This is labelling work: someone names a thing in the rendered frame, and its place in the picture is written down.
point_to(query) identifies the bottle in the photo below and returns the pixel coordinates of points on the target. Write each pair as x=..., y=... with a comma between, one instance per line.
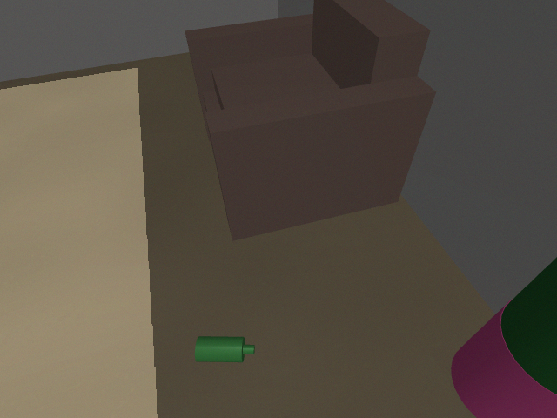
x=222, y=349

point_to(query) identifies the armchair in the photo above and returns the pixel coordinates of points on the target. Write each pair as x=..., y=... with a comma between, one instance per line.
x=313, y=116

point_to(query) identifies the potted plant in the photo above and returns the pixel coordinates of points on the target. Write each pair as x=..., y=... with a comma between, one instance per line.
x=508, y=369

